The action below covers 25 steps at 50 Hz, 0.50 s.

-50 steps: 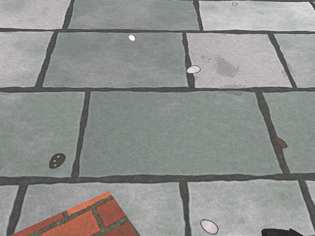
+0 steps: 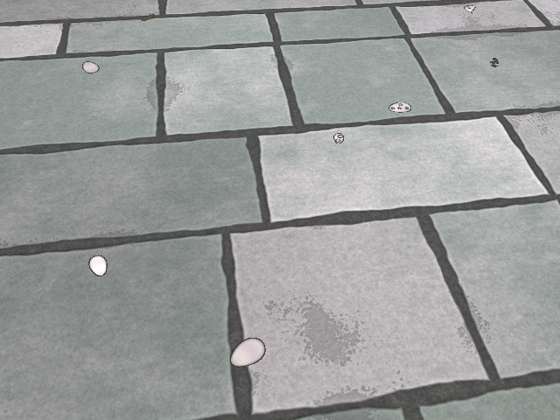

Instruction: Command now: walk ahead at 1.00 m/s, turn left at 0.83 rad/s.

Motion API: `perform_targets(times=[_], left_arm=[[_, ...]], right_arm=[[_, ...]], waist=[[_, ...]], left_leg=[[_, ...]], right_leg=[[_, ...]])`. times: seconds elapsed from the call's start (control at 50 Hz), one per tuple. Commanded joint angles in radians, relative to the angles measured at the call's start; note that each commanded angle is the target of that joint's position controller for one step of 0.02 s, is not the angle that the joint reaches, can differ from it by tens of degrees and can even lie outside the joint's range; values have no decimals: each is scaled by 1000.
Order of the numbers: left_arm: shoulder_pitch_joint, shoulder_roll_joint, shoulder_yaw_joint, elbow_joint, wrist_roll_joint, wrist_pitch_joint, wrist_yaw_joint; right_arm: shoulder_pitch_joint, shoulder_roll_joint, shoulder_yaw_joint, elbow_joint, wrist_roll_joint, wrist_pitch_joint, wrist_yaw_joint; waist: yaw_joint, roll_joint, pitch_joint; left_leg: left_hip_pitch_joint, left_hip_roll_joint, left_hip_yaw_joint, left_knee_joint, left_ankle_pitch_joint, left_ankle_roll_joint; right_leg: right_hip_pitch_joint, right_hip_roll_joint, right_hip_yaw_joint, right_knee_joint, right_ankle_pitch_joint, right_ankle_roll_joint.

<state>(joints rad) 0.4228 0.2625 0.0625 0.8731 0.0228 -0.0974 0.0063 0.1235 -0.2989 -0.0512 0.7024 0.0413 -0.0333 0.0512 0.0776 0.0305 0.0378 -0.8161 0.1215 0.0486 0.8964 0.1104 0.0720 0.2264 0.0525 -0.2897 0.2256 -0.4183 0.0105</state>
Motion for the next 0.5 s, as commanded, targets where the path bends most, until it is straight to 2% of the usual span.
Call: perform_targets(times=[0.02,0.04,0.06,0.08,0.1,0.12,0.14,0.16,0.18,0.2,0.22,0.24,0.26,0.28,0.3,0.34,0.36,0.38,0.4,0.44,0.48,0.5], left_arm=[[-121,213,36,-102,-1,-3,26],[-124,249,44,-109,-7,13,33],[-156,285,55,-123,-19,28,34],[-223,302,61,-145,-27,36,28],[-289,266,53,-159,-40,26,12],[-342,68,1,-193,-33,-12,-9],[-149,-28,-37,-280,-56,-63,-23],[-237,90,-30,-298,-60,-95,-33],[-316,123,-17,-321,-77,-102,-33],[-316,112,-18,-304,-55,-91,-21],[-299,102,-17,-294,-33,-77,-16],[-286,118,-10,-284,-21,-59,-12],[-284,125,-4,-283,-18,-45,-5],[-311,118,-5,-287,-15,-35,1],[-378,104,-12,-312,-7,-30,6],[-513,43,-28,-364,0,-27,4],[-552,19,-32,-381,-4,-27,0],[-574,17,-28,-394,-13,-29,-5],[-580,34,-17,-399,-27,-32,-9],[-576,80,6,-404,-54,-40,-12],[-546,125,30,-399,-69,-52,-12],[-439,162,53,-376,-72,-59,-10]], right_arm=[[-36,-63,-13,-80,7,-18,34],[25,-91,-27,-76,17,-12,34],[145,-132,-47,-58,24,4,28],[359,-201,-81,-8,20,27,17],[576,-261,-116,55,17,43,-6],[555,-262,-112,89,5,49,-17],[380,-213,-65,4,-46,6,-8],[359,-138,-58,-39,-50,-19,-3],[350,-119,-55,-35,-49,-46,4],[286,-111,-52,-42,-40,-66,11],[217,-128,-55,-57,-38,-75,6],[181,-132,-53,-74,-38,-76,-6],[173,-120,-49,-76,-29,-75,-15],[180,-106,-44,-71,-20,-73,-28],[197,-97,-41,-67,-13,-71,-42],[213,-94,-42,-54,-5,-58,-64],[218,-104,-46,-48,-3,-49,-69],[233,-114,-52,-40,-3,-42,-69],[250,-118,-56,-31,0,-38,-68],[268,-99,-56,-17,10,-35,-71],[267,-88,-61,-12,11,-28,-76],[243,-92,-64,-20,2,-24,-74]], waist=[[-94,-41,90],[-140,-91,40],[-218,-148,-22],[-334,-173,-110],[-432,-120,-176],[-359,280,-16],[-111,415,-196],[-175,200,-232],[-142,10,-105],[-81,-161,-58],[-40,-156,-21],[-23,-148,3],[-15,-133,14],[-22,-129,30],[-50,-119,56],[-109,-69,79],[-134,-33,73],[-159,-9,53],[-174,11,31],[-175,56,10],[-145,91,-7],[-77,104,-68]], left_leg=[[231,-93,135,-124,49,42],[313,-139,170,-113,-7,51],[446,-170,175,-83,-96,71],[689,-179,136,-54,-188,109],[996,-161,43,-145,-164,150],[1026,-131,-130,-240,-96,214],[1176,56,-788,-443,-491,433],[1140,114,-965,-640,-765,398],[990,111,-960,-708,-811,344],[843,90,-897,-694,-773,301],[701,47,-831,-664,-674,302],[609,-2,-743,-670,-580,294],[562,-31,-670,-681,-516,288],[513,-55,-609,-687,-463,279],[466,-80,-552,-694,-396,272],[384,-148,-448,-681,-338,227],[354,-171,-418,-667,-343,196],[336,-173,-420,-659,-368,175],[351,-166,-442,-639,-408,162],[466,-147,-495,-574,-442,140],[593,-113,-534,-479,-336,118],[627,-118,-524,-366,-171,94]], right_leg=[[-183,-256,-9,-11,1117,-27],[-139,-267,-11,93,1362,-23],[-134,-291,-2,243,1560,-32],[-215,-304,26,485,1617,-53],[-398,-247,48,829,1379,-54],[-713,27,94,1364,84,-13],[-1058,97,365,1564,-174,-10],[-1070,37,474,1472,-75,-73],[-1066,6,460,1339,-8,-96],[-990,-49,469,1211,54,-94],[-919,-66,481,1140,81,-70],[-863,-84,486,1086,93,-42],[-836,-98,477,1008,97,-16],[-816,-112,459,916,99,6],[-801,-111,434,804,148,28],[-722,-79,384,568,336,60],[-663,-56,361,463,420,68],[-597,-31,345,399,490,76],[-551,-14,354,356,527,84],[-543,-18,404,280,515,86],[-534,-31,418,238,446,65],[-432,-27,397,244,398,39]])
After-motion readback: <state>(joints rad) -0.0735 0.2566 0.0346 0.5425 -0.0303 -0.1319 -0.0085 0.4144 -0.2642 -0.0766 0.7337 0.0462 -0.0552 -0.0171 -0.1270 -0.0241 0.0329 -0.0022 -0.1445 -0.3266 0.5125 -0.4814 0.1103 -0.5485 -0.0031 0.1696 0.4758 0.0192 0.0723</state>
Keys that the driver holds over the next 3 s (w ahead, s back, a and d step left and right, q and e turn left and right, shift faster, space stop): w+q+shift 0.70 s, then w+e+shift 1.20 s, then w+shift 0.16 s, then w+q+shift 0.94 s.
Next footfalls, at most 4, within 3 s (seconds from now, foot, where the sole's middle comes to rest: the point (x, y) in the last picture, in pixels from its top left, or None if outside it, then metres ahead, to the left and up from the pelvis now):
0.10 left None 0.31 0.06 -0.75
0.54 right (315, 331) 0.74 -0.02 -0.75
1.00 left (135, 278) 0.85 0.48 -0.75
1.44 right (170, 161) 1.33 0.48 -0.75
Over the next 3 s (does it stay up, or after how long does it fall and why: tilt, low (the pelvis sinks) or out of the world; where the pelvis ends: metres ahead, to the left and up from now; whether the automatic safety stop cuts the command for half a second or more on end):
stays up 2.42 0.57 0.01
